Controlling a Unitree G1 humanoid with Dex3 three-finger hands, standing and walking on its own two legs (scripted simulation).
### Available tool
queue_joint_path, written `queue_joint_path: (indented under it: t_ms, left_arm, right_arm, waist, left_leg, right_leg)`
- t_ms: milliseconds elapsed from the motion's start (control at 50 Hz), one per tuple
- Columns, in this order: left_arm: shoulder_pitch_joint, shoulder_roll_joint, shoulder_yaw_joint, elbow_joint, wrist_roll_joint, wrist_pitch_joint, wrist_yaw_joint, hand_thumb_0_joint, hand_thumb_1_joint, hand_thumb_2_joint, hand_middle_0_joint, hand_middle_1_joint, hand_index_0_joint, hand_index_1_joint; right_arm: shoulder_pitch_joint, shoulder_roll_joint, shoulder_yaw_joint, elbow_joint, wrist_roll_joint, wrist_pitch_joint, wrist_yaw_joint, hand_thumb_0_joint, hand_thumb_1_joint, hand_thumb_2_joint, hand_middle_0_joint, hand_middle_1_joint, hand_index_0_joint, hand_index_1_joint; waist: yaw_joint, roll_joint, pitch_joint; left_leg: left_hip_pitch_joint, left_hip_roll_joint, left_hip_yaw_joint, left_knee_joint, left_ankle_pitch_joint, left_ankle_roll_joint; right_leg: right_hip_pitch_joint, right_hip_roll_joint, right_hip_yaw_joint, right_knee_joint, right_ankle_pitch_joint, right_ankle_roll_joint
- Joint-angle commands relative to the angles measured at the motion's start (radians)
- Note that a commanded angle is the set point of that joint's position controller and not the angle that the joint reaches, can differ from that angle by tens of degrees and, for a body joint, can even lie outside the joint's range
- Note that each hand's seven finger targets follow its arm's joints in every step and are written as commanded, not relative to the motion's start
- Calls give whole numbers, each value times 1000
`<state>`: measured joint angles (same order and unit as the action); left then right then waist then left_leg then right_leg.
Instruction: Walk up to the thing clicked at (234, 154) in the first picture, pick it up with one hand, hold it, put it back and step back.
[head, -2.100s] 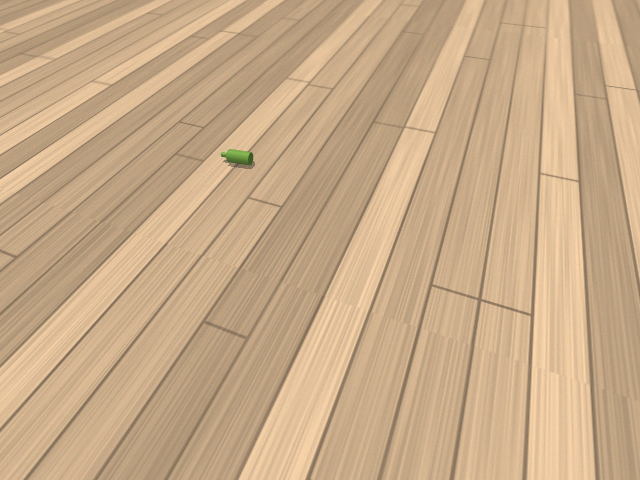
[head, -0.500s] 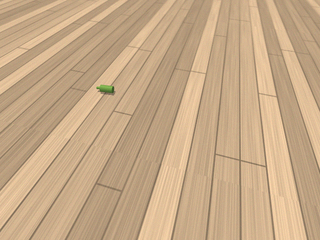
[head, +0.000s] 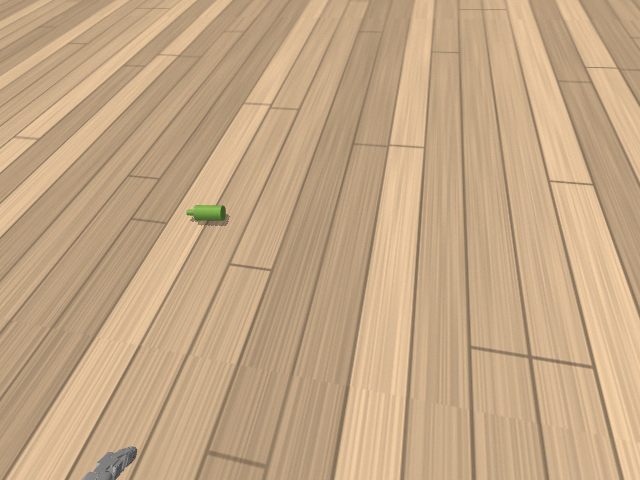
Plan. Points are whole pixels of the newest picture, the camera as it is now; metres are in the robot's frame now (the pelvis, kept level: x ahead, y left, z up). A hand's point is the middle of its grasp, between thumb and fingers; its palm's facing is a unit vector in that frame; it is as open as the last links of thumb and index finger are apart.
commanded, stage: walk up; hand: left
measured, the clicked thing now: (205, 212) +1.30 +0.57 -0.73
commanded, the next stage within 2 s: none
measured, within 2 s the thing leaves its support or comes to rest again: neither
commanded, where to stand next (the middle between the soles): +0.88 +0.37 m, yaw -6 degrees
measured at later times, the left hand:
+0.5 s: hand (85, 384) +0.31 +0.42 -0.14, palm faces -0.09 -0.91 -0.39, open 7.4 cm
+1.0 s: hand (105, 269) +0.52 +0.44 -0.10, palm faces -0.04 -0.88 -0.47, open 7.4 cm
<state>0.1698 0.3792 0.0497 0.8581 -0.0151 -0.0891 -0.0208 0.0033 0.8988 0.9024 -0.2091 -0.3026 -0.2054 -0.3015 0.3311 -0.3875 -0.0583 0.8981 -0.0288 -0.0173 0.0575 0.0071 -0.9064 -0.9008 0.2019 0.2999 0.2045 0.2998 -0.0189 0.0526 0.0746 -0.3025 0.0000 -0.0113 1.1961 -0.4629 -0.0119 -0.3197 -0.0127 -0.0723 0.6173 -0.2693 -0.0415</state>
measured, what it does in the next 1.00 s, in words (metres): walks ahead: left foot, then right foot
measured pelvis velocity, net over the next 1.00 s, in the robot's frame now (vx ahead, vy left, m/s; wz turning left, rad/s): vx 0.44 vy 0.16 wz -0.06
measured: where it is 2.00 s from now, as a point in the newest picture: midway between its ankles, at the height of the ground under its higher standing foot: (238, 321)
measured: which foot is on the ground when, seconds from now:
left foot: up 0.00-0.26, down 0.28-0.76, up 0.78-1.00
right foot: down 0.00-0.32, up 0.34-0.72, down 0.74-1.00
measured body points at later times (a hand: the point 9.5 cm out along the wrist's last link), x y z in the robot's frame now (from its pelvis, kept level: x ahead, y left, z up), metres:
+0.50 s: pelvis +0.24 +0.13 +0.01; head +0.27 +0.15 +0.46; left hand +0.31 +0.46 -0.11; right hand +0.29 -0.19 -0.09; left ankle +0.27 +0.22 -0.73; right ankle +0.24 -0.03 -0.65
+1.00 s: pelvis +0.44 +0.16 +0.01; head +0.45 +0.13 +0.45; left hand +0.52 +0.49 -0.07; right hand +0.51 -0.16 -0.12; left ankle +0.49 +0.33 -0.66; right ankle +0.46 +0.04 -0.73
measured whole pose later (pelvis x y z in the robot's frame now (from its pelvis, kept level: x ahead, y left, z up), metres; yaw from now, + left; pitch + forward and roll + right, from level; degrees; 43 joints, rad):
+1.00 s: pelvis +0.44 +0.16 +0.01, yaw -4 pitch -4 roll -1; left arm 0.30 0.38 0.04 0.87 0.00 -0.11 0.01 0.00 0.89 0.90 -0.21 -0.30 -0.21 -0.30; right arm 0.26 -0.44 -0.08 0.81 -0.02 0.02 0.09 0.00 -0.91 -0.90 0.20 0.30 0.20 0.30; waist 0.00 0.11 0.08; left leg -0.50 0.05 -0.12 1.07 -0.32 -0.01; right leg -0.21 -0.02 -0.09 0.53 -0.25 -0.02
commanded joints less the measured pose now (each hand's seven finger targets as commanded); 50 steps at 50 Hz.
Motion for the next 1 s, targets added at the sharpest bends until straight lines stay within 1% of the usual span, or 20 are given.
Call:
queue_joint_path:
  t_ms: [0,120,180,220,260,280,300,320,340,360,400,580,660,700,720,740,760,780,860,980]
  left_arm:
    - [95,288,76,-22,-7,-25,37,0,900,900,-200,-300,-200,-300]
    - [70,335,80,-44,19,-59,28,0,900,900,-200,-300,-200,-300]
    - [77,354,79,-42,25,-57,28,0,900,900,-200,-300,-200,-300]
    - [68,369,83,-34,25,-48,31,0,900,900,-200,-300,-200,-300]
    - [90,317,69,-44,33,-41,35,0,900,900,-200,-300,-200,-300]
    - [164,227,41,-38,26,-38,34,0,900,900,-200,-300,-200,-300]
    - [240,171,22,-50,2,-35,38,0,900,900,-200,-300,-200,-300]
    - [212,254,40,-20,7,-24,60,0,900,900,-200,-300,-200,-300]
    - [172,292,40,-14,11,-18,62,0,900,900,-200,-300,-200,-300]
    - [141,311,39,1,3,-15,52,0,900,900,-200,-300,-200,-300]
    - [207,292,49,39,-16,-6,32,0,900,900,-200,-300,-200,-300]
    - [74,230,47,-22,13,9,13,0,900,900,-200,-300,-200,-300]
    - [103,213,56,-13,10,-8,11,0,900,900,-200,-300,-200,-300]
    - [231,236,72,22,13,-13,26,0,900,900,-200,-300,-200,-300]
    - [315,288,94,40,19,-21,38,0,900,900,-200,-300,-200,-300]
    - [359,373,117,27,24,-25,50,0,900,900,-200,-300,-200,-300]
    - [304,380,108,-11,20,-23,57,0,900,900,-200,-300,-200,-300]
    - [262,392,106,-15,3,-19,64,0,900,900,-200,-300,-200,-300]
    - [153,311,79,-35,2,-33,64,0,900,900,-200,-300,-200,-300]
    - [143,321,90,-56,25,-53,52,0,900,900,-200,-300,-200,-300]
  right_arm:
    - [14,-206,-68,-102,12,-32,-3,0,-900,-900,200,300,200,300]
    - [-125,-186,-85,-156,-1,-5,48,0,-900,-900,200,300,200,300]
    - [-186,-202,-103,-162,-2,-22,63,0,-900,-900,200,300,200,300]
    - [-125,-205,-114,-141,-9,-21,63,0,-900,-900,200,300,200,300]
    - [100,-271,-147,-68,-16,-26,48,0,-900,-900,200,300,200,300]
    - [200,-334,-168,-48,-28,-32,34,0,-900,-900,200,300,200,300]
    - [135,-402,-167,-87,-13,-42,23,0,-900,-900,200,300,200,300]
    - [52,-406,-168,-103,23,-38,13,0,-900,-900,200,300,200,300]
    - [-7,-378,-162,-129,29,-30,7,0,-900,-900,200,300,200,300]
    - [-61,-317,-140,-144,25,-31,4,0,-900,-900,200,300,200,300]
    - [-103,-258,-107,-144,21,-45,0,0,-900,-900,200,300,200,300]
    - [-40,-254,-98,-162,-2,-52,7,0,-900,-900,200,300,200,300]
    - [-47,-235,-88,-183,-6,-37,6,0,-900,-900,200,300,200,300]
    - [-44,-222,-81,-196,8,-31,5,0,-900,-900,200,300,200,300]
    - [-11,-183,-66,-200,8,-31,6,0,-900,-900,200,300,200,300]
    - [57,-131,-50,-208,7,-27,7,0,-900,-900,200,300,200,300]
    - [67,-221,-65,-190,1,-9,4,0,-900,-900,200,300,200,300]
    - [40,-269,-80,-182,-5,4,-3,0,-900,-900,200,300,200,300]
    - [38,-238,-74,-125,18,10,5,0,-900,-900,200,300,200,300]
    - [-37,-211,-84,-139,0,24,33,0,-900,-900,200,300,200,300]
  waist:
    - [11,-107,-33]
    - [9,-198,45]
    - [12,-187,-3]
    - [-32,-174,-55]
    - [-142,28,-192]
    - [-187,231,-218]
    - [-124,422,-223]
    - [-99,301,-208]
    - [-80,221,-149]
    - [-59,102,-82]
    - [0,96,-33]
    - [-23,100,33]
    - [7,27,-4]
    - [79,-80,-106]
    - [122,-180,-162]
    - [112,-378,-218]
    - [97,-208,-195]
    - [89,-172,-155]
    - [21,-136,-14]
    - [19,-148,19]
  left_leg:
    - [-220,91,-86,-35,158,26]
    - [-186,157,3,-370,285,-13]
    - [2,158,25,-522,394,8]
    - [118,123,80,-547,347,25]
    - [390,62,85,-608,224,68]
    - [498,154,-82,-713,73,108]
    - [556,380,-524,-876,57,149]
    - [474,425,-625,-943,-48,209]
    - [347,422,-547,-951,-91,220]
    - [212,349,-353,-943,20,160]
    - [123,248,-143,-924,234,85]
    - [121,257,-28,-962,336,210]
    - [99,229,12,-806,485,180]
    - [77,175,59,-582,584,133]
    - [-26,112,95,-371,494,96]
    - [-241,-8,107,-142,-17,47]
    - [-340,-13,-36,-45,-107,28]
    - [-350,31,-72,33,-103,32]
    - [-254,60,-132,-43,95,29]
    - [-257,100,-84,-219,206,-19]
  right_leg:
    - [161,-229,253,-275,429,-162]
    - [11,-194,104,-346,220,-157]
    - [-39,-201,101,-305,154,-124]
    - [-44,-217,106,-219,155,-118]
    - [-87,-147,61,182,257,-77]
    - [-226,-51,49,467,64,-33]
    - [-423,103,87,626,-303,-10]
    - [-427,38,159,707,-281,-32]
    - [-414,-10,175,714,-213,-33]
    - [-348,-30,207,657,-133,-29]
    - [-253,-50,191,527,-36,-15]
    - [-187,-79,38,137,63,34]
    - [13,-24,-4,-8,117,5]
    - [237,12,-22,-110,164,-14]
    - [390,-44,69,-146,87,-36]
    - [536,-324,510,-229,17,-125]
    - [501,-425,730,-308,-101,-212]
    - [414,-461,787,-320,-185,-275]
    - [156,-268,337,-325,117,-120]
    - [81,-250,173,-345,92,-174]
